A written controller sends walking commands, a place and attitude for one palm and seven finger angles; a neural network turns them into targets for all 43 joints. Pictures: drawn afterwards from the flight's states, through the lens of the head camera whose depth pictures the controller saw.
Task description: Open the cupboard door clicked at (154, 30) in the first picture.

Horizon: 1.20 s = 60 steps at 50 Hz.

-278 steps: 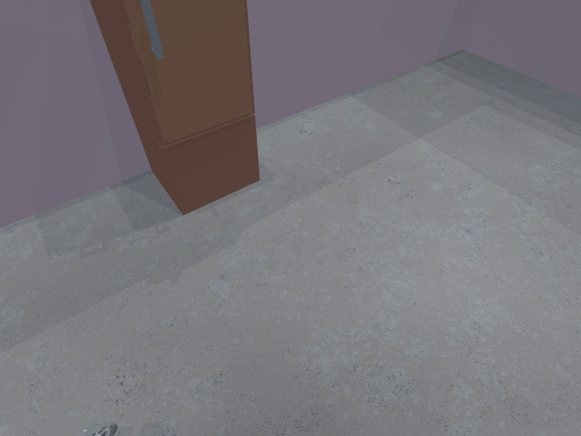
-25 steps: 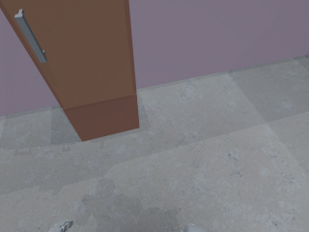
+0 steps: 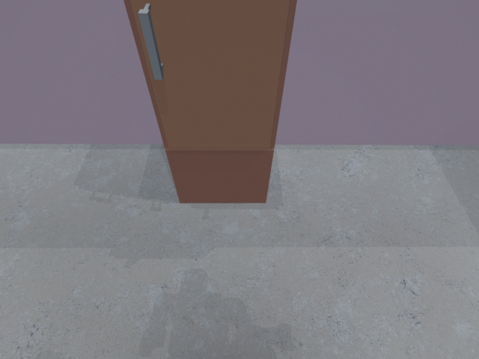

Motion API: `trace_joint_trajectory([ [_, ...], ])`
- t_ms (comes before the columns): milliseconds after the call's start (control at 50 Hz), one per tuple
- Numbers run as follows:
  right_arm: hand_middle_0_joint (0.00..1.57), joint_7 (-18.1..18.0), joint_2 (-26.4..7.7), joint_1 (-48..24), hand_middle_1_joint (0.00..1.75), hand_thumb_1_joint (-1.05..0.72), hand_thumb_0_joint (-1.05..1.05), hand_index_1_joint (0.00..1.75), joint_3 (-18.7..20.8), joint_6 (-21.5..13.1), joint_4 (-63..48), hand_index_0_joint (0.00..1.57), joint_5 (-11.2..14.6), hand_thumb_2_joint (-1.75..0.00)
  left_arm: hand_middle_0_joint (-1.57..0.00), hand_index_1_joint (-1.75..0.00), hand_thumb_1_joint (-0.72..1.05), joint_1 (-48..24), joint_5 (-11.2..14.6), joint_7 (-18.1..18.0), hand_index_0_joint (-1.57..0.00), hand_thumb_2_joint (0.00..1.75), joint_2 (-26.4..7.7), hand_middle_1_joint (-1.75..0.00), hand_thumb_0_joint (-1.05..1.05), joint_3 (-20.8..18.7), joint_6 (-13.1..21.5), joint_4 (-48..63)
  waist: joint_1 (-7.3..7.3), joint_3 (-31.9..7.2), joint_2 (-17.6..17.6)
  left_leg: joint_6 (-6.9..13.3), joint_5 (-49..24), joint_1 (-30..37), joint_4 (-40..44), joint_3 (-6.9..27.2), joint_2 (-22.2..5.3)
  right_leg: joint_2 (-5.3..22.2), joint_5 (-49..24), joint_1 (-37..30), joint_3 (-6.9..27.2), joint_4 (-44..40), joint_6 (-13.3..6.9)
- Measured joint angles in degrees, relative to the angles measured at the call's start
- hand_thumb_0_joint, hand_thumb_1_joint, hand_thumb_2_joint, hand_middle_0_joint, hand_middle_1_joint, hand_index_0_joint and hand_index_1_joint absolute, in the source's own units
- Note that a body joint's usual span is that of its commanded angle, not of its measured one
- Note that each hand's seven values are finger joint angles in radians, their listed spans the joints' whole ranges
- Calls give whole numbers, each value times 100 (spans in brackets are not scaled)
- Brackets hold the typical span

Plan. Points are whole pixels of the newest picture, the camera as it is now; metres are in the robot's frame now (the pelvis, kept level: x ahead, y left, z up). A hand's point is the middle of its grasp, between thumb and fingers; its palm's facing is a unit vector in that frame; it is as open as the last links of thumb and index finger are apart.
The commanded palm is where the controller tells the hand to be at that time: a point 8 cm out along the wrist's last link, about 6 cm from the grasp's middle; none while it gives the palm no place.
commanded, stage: take the last steps up to it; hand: left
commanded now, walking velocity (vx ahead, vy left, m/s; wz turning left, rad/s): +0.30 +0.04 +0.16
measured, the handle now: (153, 43) +0.82 +0.30 +0.08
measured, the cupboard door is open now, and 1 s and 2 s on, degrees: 0 0 0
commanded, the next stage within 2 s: come to a stop and stand still in 1.00 s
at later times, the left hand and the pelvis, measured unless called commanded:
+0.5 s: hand out of the picture +0.11 +0.18 -0.16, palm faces +0.11 -0.97 -0.21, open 7.3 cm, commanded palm none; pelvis +0.07 +0.00 +0.00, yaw +4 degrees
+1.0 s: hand (126, 350) +0.15 +0.24 -0.18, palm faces +0.14 -0.98 -0.13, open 7.4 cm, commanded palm none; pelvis +0.21 +0.08 +0.00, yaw +3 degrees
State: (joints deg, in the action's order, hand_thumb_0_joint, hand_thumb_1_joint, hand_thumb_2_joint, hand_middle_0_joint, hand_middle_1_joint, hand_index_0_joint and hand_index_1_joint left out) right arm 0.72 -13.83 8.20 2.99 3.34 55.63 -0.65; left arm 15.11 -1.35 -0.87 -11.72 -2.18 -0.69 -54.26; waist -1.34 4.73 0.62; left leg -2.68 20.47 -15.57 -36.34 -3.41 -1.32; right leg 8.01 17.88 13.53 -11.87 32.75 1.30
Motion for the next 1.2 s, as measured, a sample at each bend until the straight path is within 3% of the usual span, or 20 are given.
trace_joint_trajectory([
  [20, 20, 0, 7, -3, 30, -91, 1, 30, -24, -63, -23, 20, -11, -90, -20, -30, 90, 57, 30, -1, -21, 90, -42, -30, 0, -24, -28, -49, -4, -28, -1, 135, -294, 174, 420, -36, -18, 12, 88, 74, -41, 176, 52],
  [60, 20, -15, 131, -51, 30, -91, 0, 30, -71, -153, -15, 20, -52, -90, -20, -30, 90, 82, 60, -12, -20, 90, -180, -30, 0, -81, -139, -190, -66, 0, 194, 366, -242, 165, 335, -96, 84, 35, 750, 310, 222, 810, 139],
  [100, 20, -54, 222, -13, 30, -91, 0, 30, -126, -230, -17, 20, -80, -90, -20, -29, 91, 115, 43, -2, -20, 90, -240, -30, 0, -106, -242, -341, -87, -52, 213, 441, -199, 248, 393, -106, 83, -119, 1165, 623, 500, 1705, 157],
  [180, 20, -126, 353, 224, 30, -90, 0, 30, -195, -370, 65, 20, -78, -90, -20, -29, 91, 131, 14, 121, -20, 90, -248, -30, 0, -98, -191, -507, -31, -197, 126, 472, -442, 578, 955, -15, 112, -251, 776, 993, 679, 2521, 148],
  [260, 20, -167, 382, 534, 30, -92, 0, 30, -169, -453, 242, 21, -63, -90, -20, -29, 91, 101, 4, 172, -20, 90, -137, -30, 0, -38, -96, -509, 30, -322, 35, 506, -603, 859, 1391, 54, 183, -241, 517, 1021, 727, 2123, 164],
  [380, 20, -151, 358, 992, 30, -91, 0, 30, -121, -446, 569, 21, -89, -90, -20, -29, 91, -81, 7, 206, -20, 90, 106, -30, 0, 22, 0, -473, 185, -377, -87, 437, -445, 1085, 1431, 95, 242, -294, 370, 691, 679, 814, 122],
  [440, 20, -155, 361, 1235, 30, -91, 0, 30, -106, -426, 733, 20, -68, -90, -20, -29, 91, -113, -6, 209, -20, 90, 186, -30, 0, 30, 172, -419, 208, -385, -124, 336, -32, 987, 870, 105, 223, -392, -117, 244, 597, -138, 29],
  [500, 20, -109, 322, 1335, 30, -91, 0, 30, -66, -308, 905, 20, -52, -90, -20, -29, 92, -116, 14, 132, -20, 90, 339, -30, 0, 18, 346, -425, 169, -355, -323, 422, 610, 291, -913, 206, 93, -504, -250, 149, 413, 36, -257],
  [540, 20, -52, 319, 1299, 30, -91, 1, 30, -24, -228, 951, 20, -77, -90, -20, -29, 93, 35, 29, 67, -20, 90, 348, -30, 0, -13, 391, -442, 107, -423, -305, 430, 408, -273, -1912, 159, 33, -529, -207, -29, 393, -179, -302],
  [600, 20, -8, 305, 1165, 30, -91, 1, 30, 38, -235, 841, 20, -111, -90, -20, -29, 93, 293, 20, 17, -20, 90, 369, -30, -1, -10, 383, -599, 138, -486, -265, 334, -165, -900, -2341, 62, -170, -545, -354, -352, 379, -693, -257],
  [720, 20, 55, 345, 816, 30, -91, 1, 30, 61, -313, 582, 20, -94, -90, -20, -29, 92, 675, 4, 46, -20, 90, 469, -30, 0, 44, 411, -943, 107, -457, -188, 158, -745, -1304, -1297, -80, -485, -524, -377, -851, 316, -1271, -150],
  [840, 20, 69, 366, 403, 30, -92, 1, 30, 26, -426, 439, 20, -72, -90, -20, -29, 91, 930, -4, 55, -20, 90, 500, -30, 0, 18, 366, -1130, -113, -323, -59, 209, -819, -796, 79, -306, -418, -383, 148, -1081, 297, -936, 133],
  [860, 20, 63, 350, 366, 30, -92, 1, 30, 12, -488, 391, 20, -76, -90, -20, -29, 91, 993, 2, 57, -20, 90, 506, -30, 0, 12, 338, -1150, -123, -318, -59, 221, -838, -581, 365, -348, -387, -352, 337, -1042, 318, -691, 183],
  [920, 20, -36, 447, 196, 30, -92, 0, 30, -26, -660, 317, 20, -114, -90, -20, -29, 91, 904, 33, 59, -20, 90, 442, -30, 0, -9, 169, -1216, -89, -185, 118, 454, -723, -521, 67, -528, -259, -226, 1078, -337, 655, 1166, -24],
  [960, 20, -106, 527, 212, 30, -91, 0, 30, -60, -690, 303, 20, -101, -90, -20, -29, 91, 759, 32, 66, -20, 90, 391, -30, 0, -29, 108, -1219, -47, -192, 124, 542, -562, -316, 206, -627, -224, -292, 1013, 285, 772, 2413, -124],
  [1000, 20, -221, 543, 282, 30, -94, -1, 30, -13, -739, 302, 20, -68, -90, -20, -29, 91, 572, 12, 89, -20, 90, 325, -30, 0, -61, 112, -1157, 15, -224, 140, 546, -653, -41, 592, -704, -143, -277, 648, 771, 763, 2955, -127],
  [1100, 20, -261, 525, 624, 30, -95, -1, 30, -96, -755, 508, 20, -64, -90, -20, -29, 91, 43, 6, 79, -20, 90, 180, -30, 0, -103, 133, -834, 79, -320, 124, 584, -830, 557, 1401, -765, 28, -233, 46, 1384, 728, 2659, -17],
  [1200, 20, -261, 655, 936, 30, -93, -1, 30, -177, -618, 777, 20, -83, -90, -19, -29, 91, -449, 41, 17, -20, 90, 147, -30, 0, -62, 95, -594, 190, -290, 73, 505, -685, 894, 1528, -710, 84, -241, -236, 1224, 765, 1346, 38],
])
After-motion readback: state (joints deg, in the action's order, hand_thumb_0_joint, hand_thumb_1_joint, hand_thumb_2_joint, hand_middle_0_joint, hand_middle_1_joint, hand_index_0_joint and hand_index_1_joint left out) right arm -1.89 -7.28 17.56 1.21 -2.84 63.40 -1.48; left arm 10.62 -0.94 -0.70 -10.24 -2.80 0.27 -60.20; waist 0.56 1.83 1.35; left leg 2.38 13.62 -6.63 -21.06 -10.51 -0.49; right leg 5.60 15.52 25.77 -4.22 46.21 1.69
